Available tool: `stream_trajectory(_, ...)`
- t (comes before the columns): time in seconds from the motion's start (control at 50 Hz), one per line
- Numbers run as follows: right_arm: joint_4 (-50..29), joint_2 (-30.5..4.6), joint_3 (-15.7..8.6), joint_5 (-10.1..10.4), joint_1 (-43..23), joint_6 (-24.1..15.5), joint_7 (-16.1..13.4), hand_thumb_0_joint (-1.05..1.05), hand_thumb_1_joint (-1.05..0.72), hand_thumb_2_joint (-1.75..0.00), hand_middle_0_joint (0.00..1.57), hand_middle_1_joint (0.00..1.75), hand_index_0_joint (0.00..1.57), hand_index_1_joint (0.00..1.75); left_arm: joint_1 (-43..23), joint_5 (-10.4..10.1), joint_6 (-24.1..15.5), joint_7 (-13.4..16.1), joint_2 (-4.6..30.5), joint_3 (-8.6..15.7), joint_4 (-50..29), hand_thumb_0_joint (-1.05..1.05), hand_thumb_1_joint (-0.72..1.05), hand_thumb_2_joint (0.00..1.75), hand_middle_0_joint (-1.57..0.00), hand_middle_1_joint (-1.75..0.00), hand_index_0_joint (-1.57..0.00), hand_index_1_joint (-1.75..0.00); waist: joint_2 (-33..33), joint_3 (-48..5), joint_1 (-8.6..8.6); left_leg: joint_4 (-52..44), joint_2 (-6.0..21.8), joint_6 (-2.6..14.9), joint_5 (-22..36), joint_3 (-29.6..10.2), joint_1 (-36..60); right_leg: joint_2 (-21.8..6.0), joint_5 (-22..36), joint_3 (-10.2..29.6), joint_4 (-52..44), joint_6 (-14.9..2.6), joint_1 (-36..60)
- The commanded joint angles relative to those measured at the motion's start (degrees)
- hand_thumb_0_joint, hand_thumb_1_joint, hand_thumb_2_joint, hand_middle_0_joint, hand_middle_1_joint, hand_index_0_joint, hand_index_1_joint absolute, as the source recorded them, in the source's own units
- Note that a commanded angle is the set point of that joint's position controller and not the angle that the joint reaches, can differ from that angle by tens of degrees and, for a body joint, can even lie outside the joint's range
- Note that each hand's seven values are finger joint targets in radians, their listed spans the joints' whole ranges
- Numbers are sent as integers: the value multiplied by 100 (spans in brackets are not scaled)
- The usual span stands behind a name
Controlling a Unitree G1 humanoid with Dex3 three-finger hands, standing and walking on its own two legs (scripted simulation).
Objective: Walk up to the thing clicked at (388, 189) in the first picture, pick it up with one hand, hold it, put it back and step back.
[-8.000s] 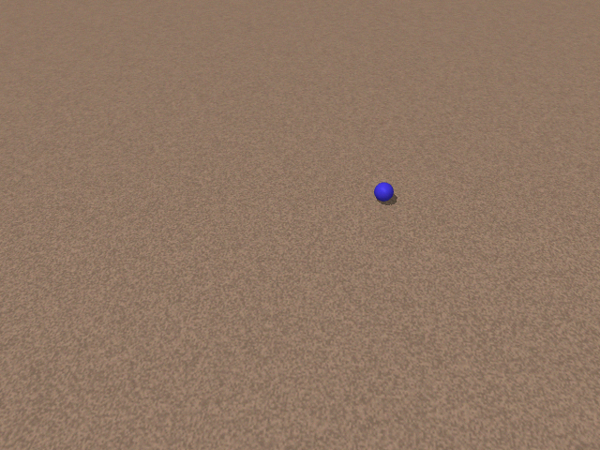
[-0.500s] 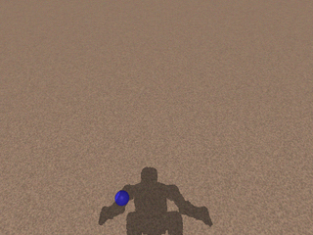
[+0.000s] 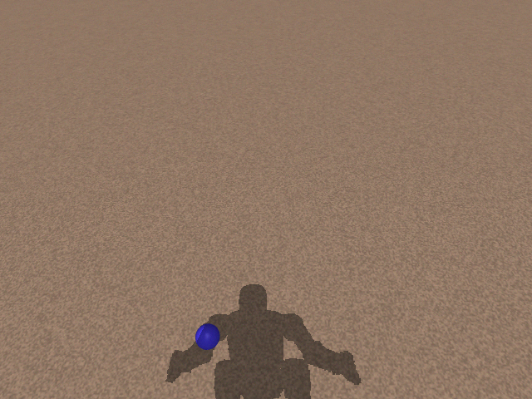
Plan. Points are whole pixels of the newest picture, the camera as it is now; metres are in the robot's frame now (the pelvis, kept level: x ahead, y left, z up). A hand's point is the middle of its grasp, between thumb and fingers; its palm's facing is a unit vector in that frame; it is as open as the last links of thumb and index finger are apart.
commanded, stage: stand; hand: left
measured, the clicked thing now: (207, 336) +0.47 +0.24 -0.74
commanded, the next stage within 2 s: walk up in 0.60 s
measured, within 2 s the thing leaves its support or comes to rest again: neither
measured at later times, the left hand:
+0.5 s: hand out of the picture +0.07 +0.25 -0.15, palm faces -0.02 -0.94 -0.35, open 7.4 cm
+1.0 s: hand out of the picture +0.11 +0.29 -0.17, palm faces +0.01 -0.95 -0.32, open 7.4 cm
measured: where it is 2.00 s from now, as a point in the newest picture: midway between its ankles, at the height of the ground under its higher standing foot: outside the picture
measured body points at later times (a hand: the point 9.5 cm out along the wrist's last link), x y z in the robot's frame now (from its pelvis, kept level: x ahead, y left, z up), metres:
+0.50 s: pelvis +0.00 +0.00 +0.00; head +0.01 -0.01 +0.45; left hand +0.08 +0.30 -0.13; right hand +0.07 -0.30 -0.14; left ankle -0.02 +0.13 -0.75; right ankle +0.00 -0.09 -0.75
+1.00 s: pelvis +0.05 +0.02 -0.01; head +0.09 +0.04 +0.44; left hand +0.11 +0.33 -0.15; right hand +0.08 -0.28 -0.13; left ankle +0.01 +0.14 -0.75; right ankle +0.03 -0.10 -0.72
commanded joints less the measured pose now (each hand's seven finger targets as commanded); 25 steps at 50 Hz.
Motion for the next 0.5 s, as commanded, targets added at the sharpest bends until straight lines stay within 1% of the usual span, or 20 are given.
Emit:
stream_trajectory(0.0, -352, -1193, -256, 15, -219, -118, -91, 0, -90, -90, 20, 30, 20, 30, -220, -20, -121, 85, 1268, 224, -349, 0, 90, 90, -20, -30, -20, -30, -141, -468, 22, -181, 700, 224, 890, -520, -144, -961, 1096, 855, -251, 91, 272)
stream_trajectory(0.04, -346, -1143, -240, 10, -171, -112, -88, 0, -90, -90, 20, 30, 20, 30, -216, -21, -125, 84, 1307, 229, -338, 0, 90, 90, -20, -30, -20, -30, -196, -424, -4, -188, 685, 220, 809, -515, -144, -961, 1027, 863, -262, 85, 213)
stream_trajectory(0.08, -321, -1137, -226, 17, -133, -104, -79, 0, -90, -90, 20, 30, 20, 30, -208, -22, -126, 80, 1289, 223, -328, 0, 90, 90, -20, -30, -20, -30, -163, -270, 8, -228, 683, 229, 598, -548, -289, -947, 804, 886, -312, 106, 157)
stream_trajectory(0.1, -326, -1145, -231, 12, -140, -104, -83, 0, -90, -90, 20, 30, 20, 30, -244, -19, -115, 82, 1304, 237, -338, 0, 90, 90, -20, -30, -20, -30, -164, -306, -3, -229, 698, 235, 607, -544, -280, -954, 760, 879, -280, 97, 191)
stream_trajectory(0.12, -345, -1166, -247, 3, -162, -107, -85, 0, -90, -90, 20, 30, 20, 30, -226, -16, -111, 82, 1283, 234, -343, 0, 90, 90, -20, -30, -20, -30, -123, -378, 9, -223, 696, 223, 662, -534, -254, -948, 798, 866, -263, 86, 229)
stream_trajectory(0.14, -340, -1188, -249, 17, -184, -104, -83, 0, -90, -90, 20, 30, 20, 30, -201, -23, -110, 80, 1249, 219, -332, 0, 90, 90, -20, -30, -20, -30, -96, -337, 29, -227, 692, 227, 687, -545, -271, -949, 874, 868, -286, 88, 232)
stream_trajectory(0.16, -343, -1180, -248, 13, -165, -108, -87, 0, -90, -90, 20, 30, 20, 30, -198, -21, -119, 81, 1279, 229, -343, 0, 90, 90, -20, -30, -20, -30, -129, -457, 20, -194, 693, 232, 748, -524, -197, -974, 966, 890, -268, 82, 294)
stream_trajectory(0.18, -346, -1184, -254, 21, -195, -110, -82, 0, -90, -90, 20, 30, 20, 30, -129, -22, -126, 79, 1260, 216, -320, 0, 90, 90, -20, -30, -20, -30, -139, -457, 35, -176, 675, 222, 793, -522, -148, -957, 1047, 862, -281, 93, 271)
stream_trajectory(0.22, -351, -1133, -234, 14, -137, -115, -85, 0, -90, -90, 20, 30, 20, 30, -212, -21, -134, 85, 1318, 233, -357, 0, 90, 90, -20, -30, -20, -30, -154, -484, 2, -170, 688, 215, 852, -508, -169, -976, 1151, 891, -252, 82, 300)
stream_trajectory(0.26, -352, -1174, -241, 9, -167, -117, -94, 0, -90, -90, 20, 30, 20, 30, -195, -22, -126, 83, 1282, 226, -357, 0, 90, 90, -20, -30, -20, -30, -83, -473, 21, -161, 706, 223, 947, -517, -171, -976, 1216, 876, -221, 78, 316)
stream_trajectory(0.38, -345, -1169, -240, 21, -157, -114, -92, 0, -90, -90, 20, 30, 20, 30, -166, -33, -110, 80, 1275, 235, -337, 0, 90, 90, -20, -30, -20, -30, -66, -368, 30, -222, 694, 210, 864, -528, -187, -942, 1018, 849, -241, 77, 236)
stream_trajectory(0.42, -350, -1153, -232, 19, -130, -113, -91, 0, -90, -90, 20, 30, 20, 30, -147, -20, -120, 76, 1275, 228, -337, 0, 90, 90, -20, -30, -20, -30, -144, -411, 27, -197, 708, 235, 830, -518, -166, -963, 1051, 871, -252, 79, 271)
stream_trajectory(0.44, -373, -1165, -249, 22, -175, -111, -89, 0, -90, -90, 20, 30, 20, 30, -144, -13, -118, 85, 1282, 232, -341, 0, 90, 90, -20, -30, -20, -30, -135, -419, 23, -191, 687, 219, 884, -514, -152, -938, 1080, 835, -252, 89, 258)
stream_trajectory(0.48, -365, -1159, -237, 28, -162, -109, -87, 0, -90, -90, 20, 30, 20, 30, -164, -27, -120, 81, 1279, 232, -327, 0, 90, 90, -20, -30, -20, -30, -144, -308, 10, -222, 681, 222, 734, -523, -193, -931, 925, 862, -297, 97, 175)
